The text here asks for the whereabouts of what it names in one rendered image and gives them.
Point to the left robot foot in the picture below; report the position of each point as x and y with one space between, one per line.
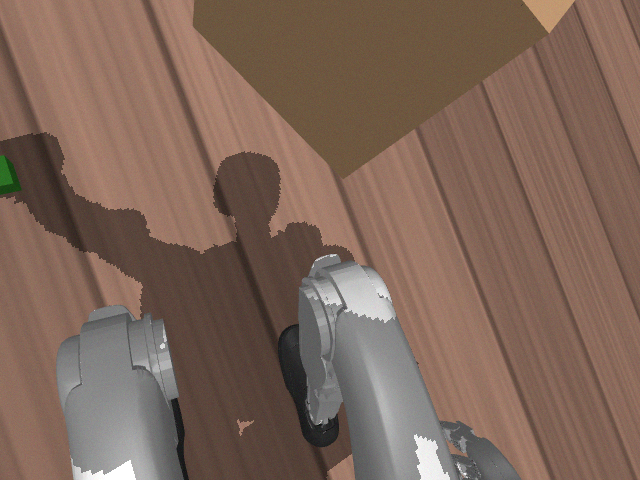
181 435

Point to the right robot hand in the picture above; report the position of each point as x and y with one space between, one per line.
484 461

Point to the right robot foot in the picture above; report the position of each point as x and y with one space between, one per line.
295 381

